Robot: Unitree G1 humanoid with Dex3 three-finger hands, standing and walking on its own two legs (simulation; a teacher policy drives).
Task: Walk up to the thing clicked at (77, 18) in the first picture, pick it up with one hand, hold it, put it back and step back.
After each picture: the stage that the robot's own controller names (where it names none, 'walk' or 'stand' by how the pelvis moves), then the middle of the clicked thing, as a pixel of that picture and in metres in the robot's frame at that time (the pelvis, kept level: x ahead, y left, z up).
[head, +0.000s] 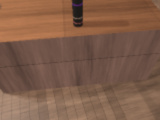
stand; (77, 8) +0.96 +0.08 -0.05
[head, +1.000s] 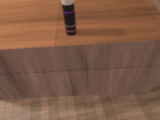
walk; (69, 15) +0.86 +0.16 -0.02
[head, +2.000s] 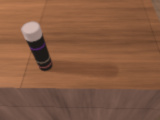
stand; (39, 49) +0.52 +0.26 -0.03
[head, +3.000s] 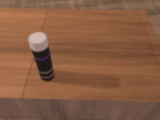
stand; (43, 59) +0.50 +0.22 -0.04
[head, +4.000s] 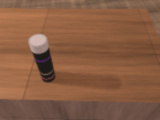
stand; (43, 61) +0.49 +0.21 -0.05
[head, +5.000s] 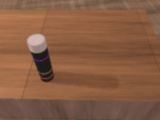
stand; (42, 60) +0.50 +0.22 -0.05
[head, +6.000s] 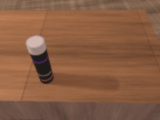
stand; (41, 62) +0.49 +0.23 -0.05
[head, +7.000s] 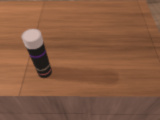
rise first; (39, 56) +0.49 +0.23 -0.04
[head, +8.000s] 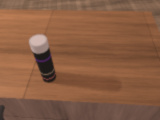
rise first; (44, 61) +0.49 +0.24 -0.04
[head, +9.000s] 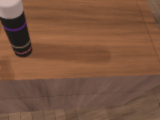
go down; (16, 29) +0.51 +0.22 +0.02
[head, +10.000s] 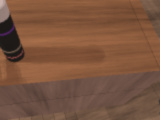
go down; (5, 34) +0.50 +0.23 +0.03
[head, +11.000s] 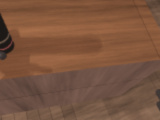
close in; out of the picture +0.51 +0.24 +0.07
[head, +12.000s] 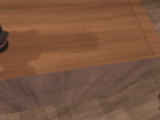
close; out of the picture +0.51 +0.24 +0.07
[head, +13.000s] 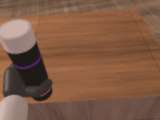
lift; (31, 67) +0.31 +0.16 +0.18
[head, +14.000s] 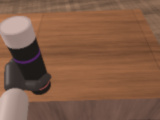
hold; (30, 62) +0.33 +0.18 +0.16
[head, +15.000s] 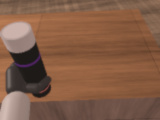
hold; (31, 65) +0.33 +0.18 +0.15
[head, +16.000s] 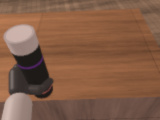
hold; (33, 67) +0.33 +0.17 +0.14
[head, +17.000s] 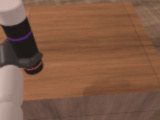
crouch; (23, 41) +0.42 +0.20 +0.15
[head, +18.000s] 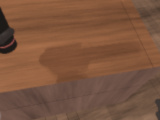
lower; out of the picture +0.51 +0.23 +0.12
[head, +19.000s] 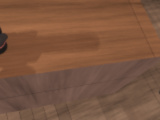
lower; out of the picture +0.51 +0.23 +0.07
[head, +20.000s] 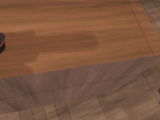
lower; out of the picture +0.51 +0.24 +0.07
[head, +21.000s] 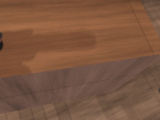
lower; out of the picture +0.51 +0.24 +0.07
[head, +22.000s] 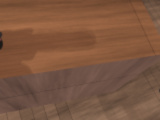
lower; out of the picture +0.51 +0.25 +0.07
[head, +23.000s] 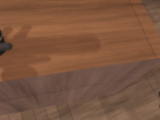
open; out of the picture +0.50 +0.24 +0.07
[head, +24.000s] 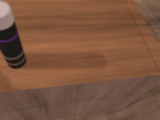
sink last; (8, 40) +0.48 +0.22 +0.04
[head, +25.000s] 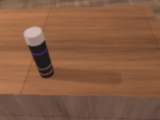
stand; (40, 55) +0.51 +0.24 +0.01
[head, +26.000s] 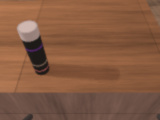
stand; (35, 51) +0.50 +0.24 +0.02
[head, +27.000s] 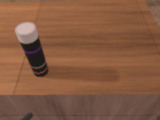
stand; (34, 53) +0.49 +0.24 +0.02
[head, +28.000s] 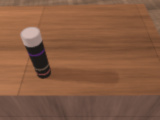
stand; (38, 55) +0.50 +0.24 -0.01
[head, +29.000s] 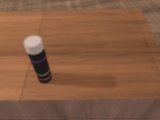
stand; (39, 62) +0.50 +0.23 -0.05
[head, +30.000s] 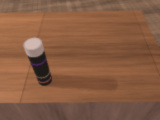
stand; (39, 64) +0.48 +0.23 -0.05
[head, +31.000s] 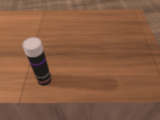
stand; (39, 64) +0.48 +0.23 -0.05
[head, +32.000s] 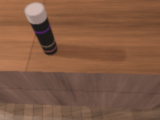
walk; (43, 32) +0.56 +0.21 -0.03
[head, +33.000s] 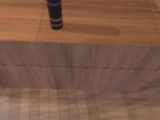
walk; (54, 7) +0.77 +0.17 -0.03
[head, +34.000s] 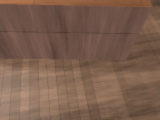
walk; out of the picture +1.03 +0.27 -0.03
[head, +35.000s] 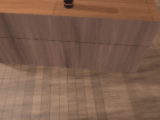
stand; out of the picture +1.09 +0.18 -0.04
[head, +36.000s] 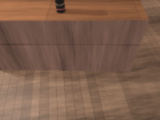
stand; out of the picture +1.13 +0.23 -0.05
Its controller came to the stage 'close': yes
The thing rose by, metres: 0.20
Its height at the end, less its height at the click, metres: +0.00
